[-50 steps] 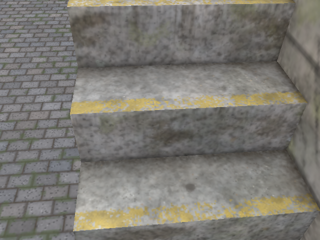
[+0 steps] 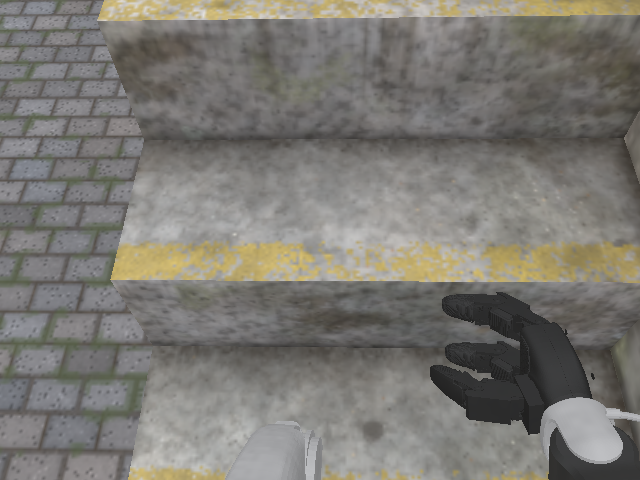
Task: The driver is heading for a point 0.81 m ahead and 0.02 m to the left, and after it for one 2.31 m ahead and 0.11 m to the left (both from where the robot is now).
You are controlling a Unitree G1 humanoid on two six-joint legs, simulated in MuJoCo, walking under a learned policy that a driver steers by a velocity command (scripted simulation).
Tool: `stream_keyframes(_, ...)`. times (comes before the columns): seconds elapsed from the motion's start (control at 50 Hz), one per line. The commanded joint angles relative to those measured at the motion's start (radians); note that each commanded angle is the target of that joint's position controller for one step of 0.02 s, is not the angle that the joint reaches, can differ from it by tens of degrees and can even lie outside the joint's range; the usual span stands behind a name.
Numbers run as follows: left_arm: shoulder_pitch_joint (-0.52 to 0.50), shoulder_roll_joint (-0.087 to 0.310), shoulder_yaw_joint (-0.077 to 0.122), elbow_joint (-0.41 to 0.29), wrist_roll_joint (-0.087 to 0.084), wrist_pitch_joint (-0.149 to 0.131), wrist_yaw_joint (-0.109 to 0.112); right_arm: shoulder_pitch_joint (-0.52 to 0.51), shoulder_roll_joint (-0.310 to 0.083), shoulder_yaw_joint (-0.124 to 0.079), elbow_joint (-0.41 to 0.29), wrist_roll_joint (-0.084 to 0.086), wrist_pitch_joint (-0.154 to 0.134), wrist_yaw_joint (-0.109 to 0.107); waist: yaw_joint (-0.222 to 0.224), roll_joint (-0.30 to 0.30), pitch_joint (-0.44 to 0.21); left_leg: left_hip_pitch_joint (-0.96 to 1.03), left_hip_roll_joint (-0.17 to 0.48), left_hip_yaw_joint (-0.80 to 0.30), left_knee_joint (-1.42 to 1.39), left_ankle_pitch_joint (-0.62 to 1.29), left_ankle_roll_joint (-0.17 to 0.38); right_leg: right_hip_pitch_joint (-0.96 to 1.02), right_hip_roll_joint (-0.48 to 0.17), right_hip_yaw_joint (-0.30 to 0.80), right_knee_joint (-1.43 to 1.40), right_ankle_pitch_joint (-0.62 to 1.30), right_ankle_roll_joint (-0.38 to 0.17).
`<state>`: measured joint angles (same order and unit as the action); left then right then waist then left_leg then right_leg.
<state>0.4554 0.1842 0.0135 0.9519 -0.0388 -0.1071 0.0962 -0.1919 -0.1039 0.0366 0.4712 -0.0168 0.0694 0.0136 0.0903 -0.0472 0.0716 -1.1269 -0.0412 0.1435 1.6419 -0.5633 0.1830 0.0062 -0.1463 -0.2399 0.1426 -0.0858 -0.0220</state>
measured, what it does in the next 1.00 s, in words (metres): climbs: left foot 0.21 m higher, then right foot 0.19 m higher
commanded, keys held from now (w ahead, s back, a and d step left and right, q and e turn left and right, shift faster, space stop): w+q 0.22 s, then w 0.78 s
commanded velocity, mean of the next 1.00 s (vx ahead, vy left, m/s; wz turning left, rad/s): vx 0.49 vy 0.00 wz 0.24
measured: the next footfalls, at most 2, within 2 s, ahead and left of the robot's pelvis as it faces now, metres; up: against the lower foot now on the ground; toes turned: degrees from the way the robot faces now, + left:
left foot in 0.02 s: +0.15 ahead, +0.10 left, +0.21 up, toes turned +4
right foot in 0.64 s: +0.24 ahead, -0.25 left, +0.40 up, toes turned -2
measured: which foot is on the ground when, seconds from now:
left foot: up 0.00-0.00, down 0.02-0.68, up 0.70-1.00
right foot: down 0.00-0.04, up 0.06-0.62, down 0.64-1.00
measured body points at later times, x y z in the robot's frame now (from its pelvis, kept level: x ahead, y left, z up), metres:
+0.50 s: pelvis +0.08 -0.05 +0.17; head +0.10 -0.03 +0.62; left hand +0.27 +0.15 +0.07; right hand +0.14 -0.31 +0.05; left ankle +0.11 +0.09 -0.57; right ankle +0.14 -0.17 -0.20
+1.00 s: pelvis +0.07 -0.10 +0.22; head +0.08 -0.12 +0.67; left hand +0.38 +0.07 +0.21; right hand +0.12 -0.34 +0.08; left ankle +0.09 -0.02 -0.47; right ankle +0.19 -0.25 -0.40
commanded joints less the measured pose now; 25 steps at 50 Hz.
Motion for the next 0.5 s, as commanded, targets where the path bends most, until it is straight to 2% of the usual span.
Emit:
stream_keyframes(0.02, -0.088, 0.303, 0.062, -0.184, -0.015, -0.053, -0.051, 0.325, -0.132, -0.045, 0.05, -0.017, -0.006, -0.028, -0.167, -0.041, -0.636, 1.026, -0.076, -0.114, -0.52, 0.053, 0.046, -0.249, -0.095, 0.11, 0.627, 1.496, -0.13)
stream_keyframes(0.04, -0.136, 0.299, 0.062, -0.247, 0.015, -0.057, -0.068, 0.336, -0.182, -0.069, 0.065, 0.008, -0.009, -0.026, -0.179, 0.079, -0.682, 1.232, -0.003, -0.328, -0.677, 0.015, 0.066, -0.527, 0.015, 0.157, 0.945, 0.715, -0.089)
stream_keyframes(0.06, -0.181, 0.181, 0.043, -0.269, 0.07, -0.053, -0.087, 0.36, -0.235, -0.114, 0.08, -0.005, -0.011, -0.009, -0.203, 0.093, -0.669, 1.189, 0.034, -0.443, -0.863, 0.119, 0.08, -0.593, 0.11, 0.206, 1.4, 0.039, -0.05)
stream_keyframes(0.08, -0.289, -0.005, 0.014, -0.293, 0.088, -0.037, -0.071, 0.359, -0.279, -0.144, 0.129, -0.034, -0.021, 0.009, -0.181, 0.061, -0.582, 1.158, 0.159, -0.657, -0.955, 0.152, 0.152, -0.877, 0.172, 0.42, 1.971, -0.029, -0.045)
stream_keyframes(0.1, -0.326, -0.042, 0.0, -0.395, 0.089, 0.007, -0.033, 0.343, -0.288, -0.145, 0.107, -0.059, -0.023, -0.004, -0.186, 0.135, -0.573, 0.957, 0.304, -0.925, -1.187, -0.092, 0.141, -0.943, 0.209, 0.495, 2.172, -0.032, -0.031)
stream_keyframes(0.12, -0.438, -0.088, -0.017, -0.499, 0.116, 0.046, -0.011, 0.36, -0.265, -0.133, 0.186, -0.052, -0.053, 0.003, -0.12, 0.164, -0.347, 0.773, 0.275, -0.953, -1.21, -0.358, 0.054, -1.06, 0.188, 0.484, 2.241, -0.02, -0.034)
stream_keyframes(0.14, -0.408, -0.106, -0.034, -0.497, 0.131, 0.072, 0.002, 0.347, -0.194, -0.113, 0.265, -0.034, -0.08, 0.007, -0.048, 0.117, -0.099, 0.593, 0.225, -0.852, -1.205, -0.438, 0.004, -1.153, 0.178, 0.455, 2.236, -0.081, -0.035)
stream_keyframes(0.16, -0.287, -0.061, -0.028, -0.44, 0.097, 0.067, 0.005, 0.301, -0.146, -0.087, 0.25, -0.041, -0.094, 0.02, -0.006, 0.09, -0.016, 0.511, 0.199, -0.751, -1.224, -0.411, -0.061, -1.15, 0.184, 0.391, 2.192, -0.13, -0.012)
stream_keyframes(0.18, -0.261, -0.015, -0.01, -0.423, 0.091, 0.065, 0.005, 0.28, -0.143, -0.096, 0.247, -0.032, -0.125, 0.029, 0.017, 0.067, 0.022, 0.455, 0.18, -0.673, -1.248, -0.318, -0.058, -1.123, 0.168, 0.362, 2.156, -0.093, -0.012)
stream_keyframes(0.2, -0.258, -0.023, -0.013, -0.425, 0.08, 0.073, 0.012, 0.283, -0.156, -0.098, 0.263, -0.025, -0.146, 0.039, 0.042, 0.075, 0.06, 0.394, 0.17, -0.593, -1.236, -0.225, -0.058, -1.108, 0.151, 0.35, 2.091, -0.071, 0.001)
stream_keyframes(0.24, -0.305, -0.037, -0.016, -0.426, 0.06, 0.083, 0.01, 0.323, -0.193, -0.112, 0.294, -0.02, -0.176, 0.043, 0.023, 0.053, 0.053, 0.384, 0.157, -0.503, -1.234, -0.09, -0.055, -1.092, 0.15, 0.307, 2.001, 0.013, 0.012)
stream_keyframes(0.26, -0.346, -0.071, -0.019, -0.418, 0.045, 0.08, 0.02, 0.352, -0.213, -0.119, 0.322, -0.032, -0.192, 0.053, -0.01, 0.096, 0.038, 0.43, 0.185, -0.52, -1.257, -0.019, -0.01, -1.177, 0.181, 0.266, 2.17, -0.04, 0.008)
stream_keyframes(0.28, -0.343, -0.079, -0.021, -0.423, 0.044, 0.076, 0.024, 0.356, -0.221, -0.119, 0.321, -0.02, -0.191, 0.052, -0.001, 0.09, 0.031, 0.433, 0.185, -0.512, -1.276, -0.02, -0.003, -1.18, 0.162, 0.267, 2.126, -0.029, 0.007)
stream_keyframes(0.3, -0.342, -0.074, -0.019, -0.413, 0.04, 0.075, 0.022, 0.365, -0.226, -0.118, 0.323, -0.019, -0.191, 0.046, -0.005, 0.097, 0.008, 0.471, 0.188, -0.496, -1.281, -0.011, -0.002, -1.191, 0.163, 0.26, 2.115, -0.01, 0.005)
stream_keyframes(0.32, -0.351, -0.075, -0.018, -0.407, 0.046, 0.08, 0.016, 0.392, -0.224, -0.115, 0.331, -0.016, -0.192, 0.037, -0.011, 0.092, -0.006, 0.494, 0.199, -0.476, -1.292, 0.009, 0.008, -1.181, 0.154, 0.249, 2.099, 0.027, -0.004)
stream_keyframes(0.34, -0.378, -0.089, -0.017, -0.407, 0.046, 0.083, 0.018, 0.423, -0.234, -0.119, 0.347, -0.019, -0.196, 0.03, -0.035, 0.133, -0.034, 0.578, 0.228, -0.506, -1.304, 0.049, 0.043, -1.245, 0.165, 0.236, 2.242, -0.017, -0.013)
stream_keyframes(0.36, -0.405, -0.096, -0.023, -0.415, 0.052, 0.086, 0.015, 0.463, -0.254, -0.124, 0.368, -0.007, -0.201, 0.022, -0.053, 0.121, -0.033, 0.687, 0.267, -0.529, -1.325, 0.044, 0.053, -1.334, 0.142, 0.243, 2.274, -0.062, -0.022)
stream_keyframes(0.38, -0.445, -0.101, -0.027, -0.424, 0.055, 0.084, 0.011, 0.505, -0.265, -0.13, 0.381, -0.009, -0.207, 0.013, -0.081, 0.11, -0.051, 0.793, 0.295, -0.551, -1.335, 0.022, 0.055, -1.402, 0.121, 0.236, 2.266, -0.065, -0.033)
stream_keyframes(0.4, -0.47, -0.085, -0.025, -0.422, 0.058, 0.08, 0.012, 0.548, -0.247, -0.125, 0.387, -0.004, -0.208, 0.004, -0.111, 0.1, -0.054, 0.878, 0.312, -0.558, -1.34, 0.053, 0.056, -1.436, 0.106, 0.24, 2.24, -0.076, -0.043)
stream_keyframes(0.46, -0.514, -0.062, -0.019, -0.427, 0.05, 0.08, -0.009, 0.618, -0.257, -0.134, 0.402, -0.011, -0.219, -0.021, -0.152, 0.133, -0.071, 1.03, 0.354, -0.53, -1.364, 0.085, 0.06, -1.472, 0.066, 0.239, 2.149, -0.125, -0.042)
stream_keyframes(0.5, -0.548, -0.06, -0.017, -0.433, 0.043, 0.082, -0.02, 0.648, -0.26, -0.139, 0.405, -0.021, -0.225, -0.031, -0.177, 0.173, -0.074, 1.088, 0.381, -0.508, -1.385, 0.094, 0.062, -1.486, 0.043, 0.242, 2.104, -0.18, -0.034)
